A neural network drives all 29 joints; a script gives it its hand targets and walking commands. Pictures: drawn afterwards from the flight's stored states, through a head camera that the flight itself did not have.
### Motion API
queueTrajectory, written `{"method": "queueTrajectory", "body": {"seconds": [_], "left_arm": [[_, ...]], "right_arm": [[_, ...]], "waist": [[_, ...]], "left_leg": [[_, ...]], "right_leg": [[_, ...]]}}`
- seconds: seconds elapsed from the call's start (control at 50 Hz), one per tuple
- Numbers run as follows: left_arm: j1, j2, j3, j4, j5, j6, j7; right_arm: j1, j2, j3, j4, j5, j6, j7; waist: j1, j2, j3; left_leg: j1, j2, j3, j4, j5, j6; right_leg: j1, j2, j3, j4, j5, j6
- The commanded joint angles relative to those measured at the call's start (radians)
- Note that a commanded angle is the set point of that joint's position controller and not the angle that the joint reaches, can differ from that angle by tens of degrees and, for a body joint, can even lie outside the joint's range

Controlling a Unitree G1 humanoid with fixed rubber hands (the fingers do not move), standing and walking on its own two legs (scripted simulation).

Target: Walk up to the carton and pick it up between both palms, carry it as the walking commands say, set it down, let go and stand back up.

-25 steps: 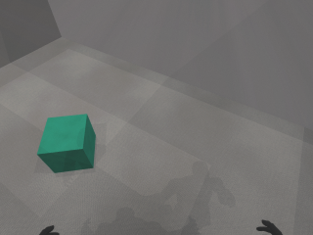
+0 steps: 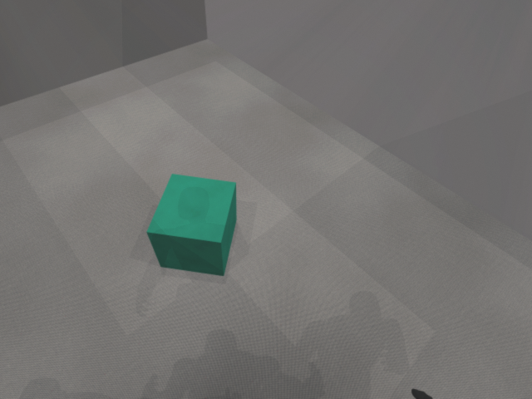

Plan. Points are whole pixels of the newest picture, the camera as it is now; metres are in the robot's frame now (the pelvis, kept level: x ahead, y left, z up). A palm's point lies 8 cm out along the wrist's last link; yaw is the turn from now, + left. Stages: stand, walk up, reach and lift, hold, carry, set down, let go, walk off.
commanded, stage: walk up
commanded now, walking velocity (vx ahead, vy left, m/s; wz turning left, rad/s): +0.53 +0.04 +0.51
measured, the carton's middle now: (198, 225) +0.82 +0.24 -0.63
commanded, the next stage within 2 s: none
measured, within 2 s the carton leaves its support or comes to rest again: neither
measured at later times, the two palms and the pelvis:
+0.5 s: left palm (109, 266) +0.35 +0.30 -0.10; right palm (385, 308) +0.30 -0.23 -0.13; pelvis +0.27 +0.02 +0.00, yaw +13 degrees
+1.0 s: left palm (64, 305) +0.29 +0.38 -0.14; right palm (295, 187) +0.57 -0.07 -0.09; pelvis +0.34 +0.12 +0.01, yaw +19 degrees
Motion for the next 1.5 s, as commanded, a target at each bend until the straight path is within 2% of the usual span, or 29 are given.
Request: {"method": "queueTrajectory", "body": {"seconds": [0.0, 0.04, 0.14, 0.26, 0.34, 0.36, 0.38, 0.4, 0.42, 0.46, 0.54, 0.7, 0.72, 0.8, 0.82, 0.84, 0.86, 0.92, 0.94, 0.98, 1.06, 1.12, 1.16, 1.22, 1.24, 1.32, 1.36, 1.4, 1.48], "left_arm": [[-0.121, -0.006, -0.018, -0.138, -0.005, -0.043, -0.014], [-0.064, -0.008, -0.008, -0.134, 0.001, -0.027, -0.021], [-0.209, -0.039, -0.013, -0.204, -0.003, -0.012, -0.03], [-0.3, -0.064, -0.023, -0.237, -0.02, -0.016, -0.03], [-0.164, -0.049, -0.018, -0.197, -0.021, -0.027, -0.007], [-0.058, -0.018, -0.006, -0.163, -0.016, -0.034, 0.003], [0.08, 0.064, 0.016, -0.123, -0.007, -0.047, 0.016], [0.199, 0.181, 0.046, -0.098, -0.002, -0.042, 0.031], [0.198, 0.178, 0.038, -0.092, -0.02, -0.038, 0.03], [0.053, 0.057, 0.004, -0.106, -0.025, -0.049, 0.03], [0.004, 0.02, -0.007, -0.091, -0.024, -0.056, 0.033], [0.018, 0.051, 0.0, -0.082, -0.008, -0.036, 0.015], [0.036, 0.062, -0.003, -0.077, -0.007, -0.028, 0.017], [0.082, 0.07, 0.011, -0.077, -0.015, 0.003, 0.018], [0.131, 0.023, -0.004, -0.081, -0.019, 0.012, 0.019], [0.146, -0.026, -0.012, -0.099, -0.029, 0.027, 0.027], [0.154, -0.011, -0.007, -0.084, -0.039, 0.056, 0.05], [0.119, -0.017, -0.002, -0.044, -0.04, 0.078, 0.039], [0.143, -0.036, -0.008, -0.026, -0.034, 0.081, 0.026], [0.096, -0.043, -0.017, -0.036, -0.029, 0.093, 0.018], [0.059, -0.054, -0.035, -0.033, -0.037, 0.075, 0.031], [0.113, -0.031, -0.039, -0.009, -0.032, 0.039, 0.039], [0.016, 0.061, -0.026, -0.034, -0.022, 0.026, 0.038], [-0.049, 0.055, -0.03, -0.077, -0.027, 0.028, 0.042], [-0.03, 0.041, -0.03, -0.07, -0.027, 0.028, 0.047], [-0.016, 0.018, -0.022, -0.046, -0.029, 0.036, 0.042], [0.046, -0.056, -0.045, -0.032, -0.037, 0.025, 0.037], [0.01, -0.052, -0.039, -0.015, -0.035, 0.034, 0.036], [0.019, -0.032, -0.042, 0.016, -0.029, 0.025, 0.03]], "right_arm": [[0.096, -0.178, -0.032, -0.015, 0.004, -0.027, -0.03], [0.075, -0.148, -0.02, -0.031, 0.008, -0.044, -0.029], [0.221, -0.12, -0.025, -0.002, 0.009, -0.056, -0.041], [0.274, -0.104, -0.041, 0.009, 0.001, -0.047, -0.059], [0.282, -0.132, -0.042, 0.032, 0.014, -0.034, -0.07], [0.271, -0.135, -0.037, 0.028, 0.02, -0.032, -0.071], [0.285, -0.092, -0.023, 0.016, 0.034, -0.03, -0.073], [0.369, -0.026, -0.014, 0.018, 0.049, -0.021, -0.075], [0.354, -0.071, -0.039, 0.028, 0.04, -0.011, -0.081], [0.234, -0.062, -0.038, 0.018, 0.019, -0.008, -0.069], [0.195, -0.033, -0.024, 0.008, 0.0, 0.042, -0.025], [-0.07, -0.036, 0.017, -0.057, -0.001, 0.056, 0.004], [-0.066, -0.05, 0.015, -0.059, 0.002, 0.053, -0.004], [-0.015, -0.096, -0.005, -0.048, 0.001, 0.028, -0.015], [0.026, -0.169, -0.032, -0.037, 0.0, 0.015, -0.023], [0.08, -0.259, -0.054, -0.048, 0.006, 0.007, -0.03], [0.07, -0.272, -0.061, -0.073, 0.011, 0.019, -0.038], [-0.136, -0.133, -0.026, -0.107, -0.011, 0.043, -0.057], [-0.155, -0.092, -0.015, -0.105, -0.019, 0.042, -0.06], [-0.156, -0.093, -0.016, -0.089, -0.017, 0.046, -0.063], [-0.101, -0.123, -0.027, -0.053, -0.016, 0.053, -0.066], [-0.102, -0.104, -0.029, -0.048, 0.001, 0.062, -0.061], [-0.089, -0.026, -0.003, -0.058, 0.007, 0.069, -0.049], [-0.067, -0.074, -0.019, -0.046, 0.012, 0.075, -0.046], [-0.048, -0.064, -0.012, -0.042, 0.011, 0.073, -0.048], [-0.021, -0.051, 0.003, -0.023, 0.01, 0.047, -0.052], [-0.007, -0.11, 0.003, -0.006, 0.012, 0.028, -0.059], [0.007, -0.119, -0.002, 0.013, 0.005, 0.026, -0.061], [-0.012, -0.095, -0.002, 0.028, 0.006, 0.021, -0.066]], "waist": [[-0.052, 0.169, 0.068], [-0.021, 0.169, 0.048], [-0.077, 0.15, 0.065], [-0.093, 0.203, 0.063], [-0.028, 0.207, -0.017], [0.016, 0.175, -0.075], [0.056, 0.077, -0.142], [0.055, -0.171, -0.25], [0.028, -0.067, -0.311], [0.003, -0.015, -0.16], [-0.043, -0.07, -0.049], [-0.009, -0.195, 0.024], [-0.003, -0.177, 0.012], [-0.035, -0.052, -0.041], [-0.035, 0.107, -0.077], [-0.036, 0.335, -0.091], [-0.034, 0.392, -0.132], [0.02, 0.223, -0.17], [0.029, 0.241, -0.165], [0.012, 0.271, -0.071], [0.0, 0.189, -0.059], [0.04, 0.123, -0.031], [0.008, -0.226, 0.048], [-0.025, -0.121, 0.036], [-0.023, -0.108, -0.013], [-0.036, -0.089, -0.006], [-0.006, 0.099, -0.065], [-0.001, 0.148, -0.021], [0.003, 0.115, 0.026]], "left_leg": [[0.253, 0.253, -0.47, -0.459, -0.054, 0.128], [0.204, 0.198, -0.361, -0.447, 0.148, 0.122], [0.314, 0.213, -0.316, -0.451, 0.434, 0.157], [0.337, 0.171, -0.23, -0.396, 0.709, 0.122], [0.29, 0.129, -0.166, -0.142, 1.116, 0.06], [0.216, 0.095, -0.166, 0.006, 1.051, 0.045], [-0.007, 0.015, -0.185, 0.225, 0.6, 0.032], [-0.224, -0.131, -0.131, 0.515, -0.183, -0.012], [-0.169, -0.053, -0.215, 0.659, -0.218, -0.02], [-0.158, 0.021, -0.183, 0.626, -0.153, -0.019], [-0.136, 0.038, -0.132, 0.523, -0.047, -0.032], [-0.048, 0.011, -0.025, 0.079, 0.191, -0.048], [-0.038, 0.002, -0.034, 0.04, 0.172, -0.048], [0.136, 0.002, -0.023, -0.224, 0.264, -0.011], [0.238, 0.107, -0.097, -0.221, 0.603, -0.001], [0.269, 0.358, -0.393, -0.236, 1.093, 0.079], [0.269, 0.43, -0.371, -0.191, 1.451, 0.154], [0.127, 0.245, -0.161, -0.24, 0.843, 0.157], [0.071, 0.187, -0.147, -0.297, 0.462, 0.143], [0.049, 0.169, -0.181, -0.381, 0.157, 0.146], [0.131, 0.208, -0.248, -0.365, 0.28, 0.171], [0.074, 0.158, -0.209, -0.261, 0.313, 0.106], [0.017, -0.033, -0.06, -0.142, 0.064, 0.01], [0.019, -0.028, -0.083, 0.028, -0.008, -0.013], [0.013, -0.026, -0.078, 0.024, -0.003, -0.015], [0.12, -0.026, -0.048, -0.247, 0.225, -0.01], [0.236, 0.114, -0.195, -0.278, 0.47, 0.028], [0.133, 0.151, -0.272, -0.375, 0.318, 0.065], [0.074, 0.098, -0.225, -0.406, 0.103, 0.039]], "right_leg": [[-0.424, 0.002, 0.062, 0.141, 0.142, -0.021], [-0.315, 0.035, 0.026, 0.067, 0.196, -0.002], [-0.392, 0.086, -0.005, -0.166, 0.292, 0.033], [-0.231, 0.151, -0.053, -0.417, 0.368, 0.017], [0.088, 0.215, -0.108, -0.601, 0.323, -0.024], [0.256, 0.196, -0.106, -0.676, 0.379, -0.04], [0.476, 0.016, 0.089, -0.68, 0.57, -0.07], [0.632, -0.33, 0.476, -0.698, 0.899, -0.153], [0.579, -0.341, 0.479, -0.662, 0.953, -0.213], [0.351, -0.228, 0.286, -0.726, 0.789, -0.212], [0.125, -0.177, 0.13, -0.787, 0.738, -0.163], [0.056, -0.078, -0.086, -0.855, 0.537, -0.149], [0.109, -0.086, -0.097, -0.793, 0.703, -0.148], [0.133, -0.07, -0.118, -0.551, 0.534, -0.091], [0.058, -0.005, -0.136, -0.424, 0.338, -0.058], [-0.1, 0.12, -0.093, -0.162, -0.158, -0.016], [-0.11, 0.15, 0.019, -0.01, -0.281, -0.017], [0.013, 0.135, 0.034, 0.054, -0.076, -0.016], [0.057, 0.139, 0.01, 0.006, -0.006, -0.022], [0.048, 0.144, -0.009, -0.13, 0.021, -0.031], [0.097, 0.154, -0.026, -0.429, 0.04, -0.046], [0.226, 0.112, -0.014, -0.742, 0.25, -0.057], [0.098, -0.121, 0.238, -0.862, 0.324, -0.138], [0.117, -0.132, 0.14, -0.732, 0.844, -0.174], [0.17, -0.116, 0.112, -0.714, 0.853, -0.162], [0.183, -0.009, 0.029, -0.664, 0.596, -0.107], [0.121, 0.103, -0.002, -0.659, 0.322, -0.068], [0.184, 0.134, -0.034, -0.675, 0.206, -0.054], [0.212, 0.088, -0.008, -0.734, 0.257, -0.06]]}}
